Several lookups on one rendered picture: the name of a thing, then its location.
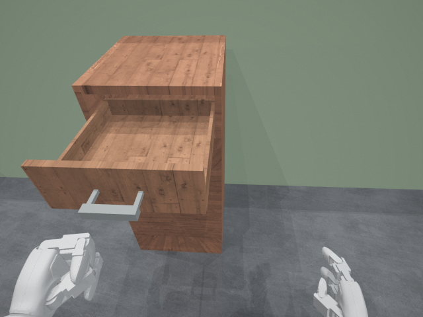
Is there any cabinet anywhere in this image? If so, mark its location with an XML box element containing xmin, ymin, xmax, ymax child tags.
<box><xmin>72</xmin><ymin>35</ymin><xmax>226</xmax><ymax>254</ymax></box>

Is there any drawer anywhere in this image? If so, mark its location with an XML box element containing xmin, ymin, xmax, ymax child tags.
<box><xmin>21</xmin><ymin>98</ymin><xmax>215</xmax><ymax>214</ymax></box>

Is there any robot right hand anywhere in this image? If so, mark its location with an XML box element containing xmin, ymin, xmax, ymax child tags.
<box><xmin>313</xmin><ymin>247</ymin><xmax>368</xmax><ymax>317</ymax></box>

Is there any handle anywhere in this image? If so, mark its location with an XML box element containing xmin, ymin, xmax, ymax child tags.
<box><xmin>78</xmin><ymin>190</ymin><xmax>144</xmax><ymax>221</ymax></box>

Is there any robot left hand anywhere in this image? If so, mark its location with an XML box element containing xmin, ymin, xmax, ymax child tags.
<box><xmin>9</xmin><ymin>233</ymin><xmax>104</xmax><ymax>317</ymax></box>

